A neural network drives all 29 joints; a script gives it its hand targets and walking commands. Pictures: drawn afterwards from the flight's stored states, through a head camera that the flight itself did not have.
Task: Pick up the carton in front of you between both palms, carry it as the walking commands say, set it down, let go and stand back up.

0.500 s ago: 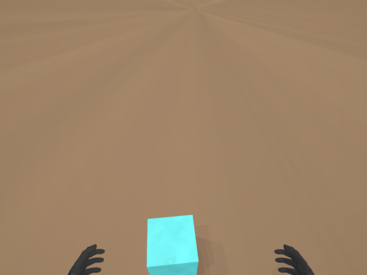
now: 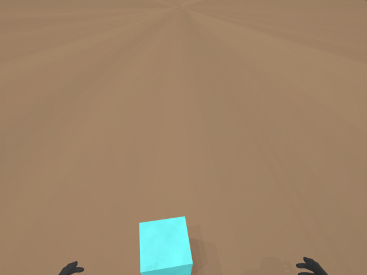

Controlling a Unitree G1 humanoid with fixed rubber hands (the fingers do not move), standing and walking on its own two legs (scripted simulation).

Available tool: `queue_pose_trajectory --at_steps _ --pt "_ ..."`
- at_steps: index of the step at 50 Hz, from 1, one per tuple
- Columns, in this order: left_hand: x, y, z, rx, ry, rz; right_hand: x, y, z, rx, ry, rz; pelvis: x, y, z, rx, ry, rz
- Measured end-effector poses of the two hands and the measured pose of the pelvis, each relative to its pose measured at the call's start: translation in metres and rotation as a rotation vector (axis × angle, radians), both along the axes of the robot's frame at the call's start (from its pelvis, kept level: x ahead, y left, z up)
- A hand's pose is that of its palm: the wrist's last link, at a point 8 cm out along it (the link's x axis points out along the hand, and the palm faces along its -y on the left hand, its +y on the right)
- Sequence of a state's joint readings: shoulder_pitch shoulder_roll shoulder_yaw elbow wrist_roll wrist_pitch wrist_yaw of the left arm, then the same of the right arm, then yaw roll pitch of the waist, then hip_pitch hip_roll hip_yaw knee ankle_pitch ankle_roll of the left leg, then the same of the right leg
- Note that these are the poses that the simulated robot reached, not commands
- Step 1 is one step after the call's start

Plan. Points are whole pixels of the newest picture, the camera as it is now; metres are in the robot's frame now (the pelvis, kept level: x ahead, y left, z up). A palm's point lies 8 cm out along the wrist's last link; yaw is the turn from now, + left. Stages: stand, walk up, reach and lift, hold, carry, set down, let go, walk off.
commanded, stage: stand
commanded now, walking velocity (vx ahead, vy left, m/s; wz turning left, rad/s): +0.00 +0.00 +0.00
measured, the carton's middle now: (165, 251) +0.39 +0.08 -0.65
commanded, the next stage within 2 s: none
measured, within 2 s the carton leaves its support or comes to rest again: neither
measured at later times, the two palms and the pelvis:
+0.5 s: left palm out of the picture +0.09 +0.30 -0.10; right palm out of the picture +0.09 -0.31 -0.09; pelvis -0.02 +0.00 +0.01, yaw +0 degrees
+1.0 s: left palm out of the picture +0.07 +0.30 -0.10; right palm out of the picture +0.06 -0.32 -0.09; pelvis -0.03 +0.00 +0.01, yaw +0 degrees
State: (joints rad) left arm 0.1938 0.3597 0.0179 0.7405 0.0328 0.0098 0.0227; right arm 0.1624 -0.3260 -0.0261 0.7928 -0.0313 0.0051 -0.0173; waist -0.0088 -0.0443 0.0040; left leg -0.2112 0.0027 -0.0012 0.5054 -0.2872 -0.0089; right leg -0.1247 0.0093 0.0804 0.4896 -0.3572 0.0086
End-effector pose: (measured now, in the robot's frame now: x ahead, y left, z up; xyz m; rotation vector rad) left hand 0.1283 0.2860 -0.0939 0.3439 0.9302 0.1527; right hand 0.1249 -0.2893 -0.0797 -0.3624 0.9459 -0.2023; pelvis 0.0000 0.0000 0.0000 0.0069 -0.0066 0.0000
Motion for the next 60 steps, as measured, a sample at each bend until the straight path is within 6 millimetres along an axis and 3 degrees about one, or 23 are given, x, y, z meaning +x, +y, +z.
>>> queue_pose_trajectory --at_steps 29,44,60 --pt "-0.047 0.010 -0.004 0.031 0.123 0.031 -0.044 -0.020 -0.009 -0.006 0.112 -0.047 -0.019 -0.004 0.006 0.000 -0.032 -0.008" --pt "-0.059 0.015 -0.004 0.037 0.152 0.044 -0.062 -0.025 -0.011 -0.011 0.158 -0.062 -0.026 -0.004 0.009 -0.002 -0.040 -0.002" --pt "-0.067 0.021 -0.004 0.040 0.174 0.058 -0.068 -0.026 -0.011 -0.014 0.177 -0.063 -0.030 -0.002 0.010 -0.003 -0.042 0.004"
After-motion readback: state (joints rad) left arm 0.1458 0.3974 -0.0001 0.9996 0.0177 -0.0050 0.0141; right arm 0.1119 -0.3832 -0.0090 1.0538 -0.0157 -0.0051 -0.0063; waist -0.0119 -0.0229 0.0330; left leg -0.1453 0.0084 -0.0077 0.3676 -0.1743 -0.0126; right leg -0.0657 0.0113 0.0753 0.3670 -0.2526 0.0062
